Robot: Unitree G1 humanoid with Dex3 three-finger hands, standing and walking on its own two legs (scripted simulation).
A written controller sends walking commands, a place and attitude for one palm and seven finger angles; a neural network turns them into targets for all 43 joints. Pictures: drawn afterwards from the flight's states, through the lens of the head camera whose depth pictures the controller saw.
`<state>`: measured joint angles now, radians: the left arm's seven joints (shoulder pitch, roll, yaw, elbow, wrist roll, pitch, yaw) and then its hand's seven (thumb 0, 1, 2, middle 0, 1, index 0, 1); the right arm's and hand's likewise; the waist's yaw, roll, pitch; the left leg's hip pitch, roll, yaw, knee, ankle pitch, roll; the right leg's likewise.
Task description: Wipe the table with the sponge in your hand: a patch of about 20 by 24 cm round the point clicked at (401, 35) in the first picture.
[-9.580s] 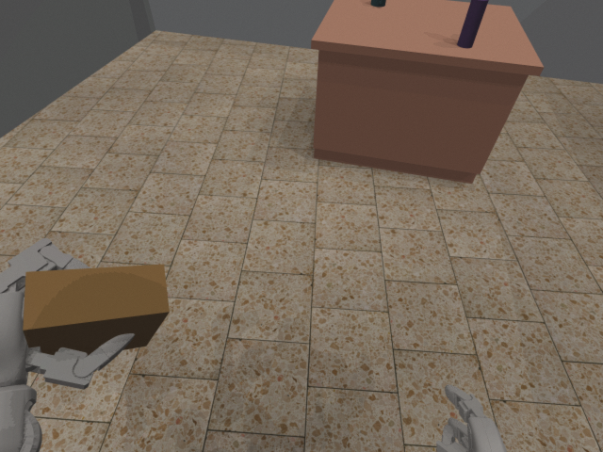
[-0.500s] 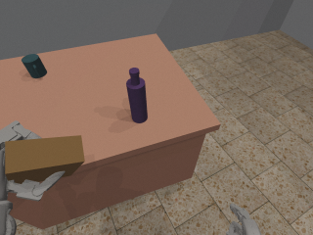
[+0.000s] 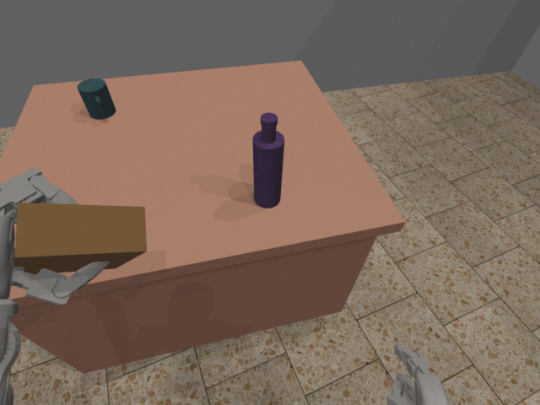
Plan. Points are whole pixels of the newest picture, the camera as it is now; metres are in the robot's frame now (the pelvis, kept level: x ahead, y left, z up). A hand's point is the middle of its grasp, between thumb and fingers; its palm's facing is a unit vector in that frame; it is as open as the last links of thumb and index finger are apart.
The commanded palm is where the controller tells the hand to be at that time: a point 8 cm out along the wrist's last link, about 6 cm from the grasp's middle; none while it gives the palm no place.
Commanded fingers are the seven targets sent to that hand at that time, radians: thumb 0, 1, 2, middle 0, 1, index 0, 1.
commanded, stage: come to a stop and stand still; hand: left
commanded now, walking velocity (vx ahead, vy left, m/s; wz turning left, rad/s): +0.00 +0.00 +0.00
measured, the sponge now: (94, 242) +0.24 +0.24 +0.16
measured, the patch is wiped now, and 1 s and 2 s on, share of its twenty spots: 0.00 0.00 0.00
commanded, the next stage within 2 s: look again from close up in 0.62 s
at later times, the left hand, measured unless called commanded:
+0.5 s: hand (53, 237) +0.23 +0.28 +0.17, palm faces +0.43 -0.84 -0.32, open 9.0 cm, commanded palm +0.17 +0.31 +0.18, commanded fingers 0.00 0.10 1.30 -1.20 -1.60 -1.20 -1.60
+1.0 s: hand (67, 228) +0.25 +0.29 +0.16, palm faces +0.39 -0.85 -0.36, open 9.0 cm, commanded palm +0.19 +0.32 +0.18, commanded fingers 0.00 0.10 1.30 -1.20 -1.60 -1.20 -1.60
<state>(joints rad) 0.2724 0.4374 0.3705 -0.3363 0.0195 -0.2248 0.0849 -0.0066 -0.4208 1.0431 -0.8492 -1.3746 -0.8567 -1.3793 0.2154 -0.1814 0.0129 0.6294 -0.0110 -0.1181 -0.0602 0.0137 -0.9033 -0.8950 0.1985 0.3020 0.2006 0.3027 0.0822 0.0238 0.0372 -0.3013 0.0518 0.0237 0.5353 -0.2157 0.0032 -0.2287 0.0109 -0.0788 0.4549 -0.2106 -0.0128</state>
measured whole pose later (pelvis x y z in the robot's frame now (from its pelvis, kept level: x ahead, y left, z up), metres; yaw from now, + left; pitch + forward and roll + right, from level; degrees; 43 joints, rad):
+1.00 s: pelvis +0.03 +0.04 +0.01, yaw +0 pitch +0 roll -2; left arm 0.41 0.35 0.35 -0.46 -0.03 -0.20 0.11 -0.01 -0.42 1.05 -0.84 -1.38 -0.85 -1.39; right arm 0.18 -0.19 0.01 0.59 0.00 -0.12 -0.04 0.02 -0.90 -0.90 0.20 0.30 0.20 0.30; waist 0.03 -0.03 0.05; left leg -0.23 -0.01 0.03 0.46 -0.23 0.04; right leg -0.15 -0.03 -0.04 0.35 -0.20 0.04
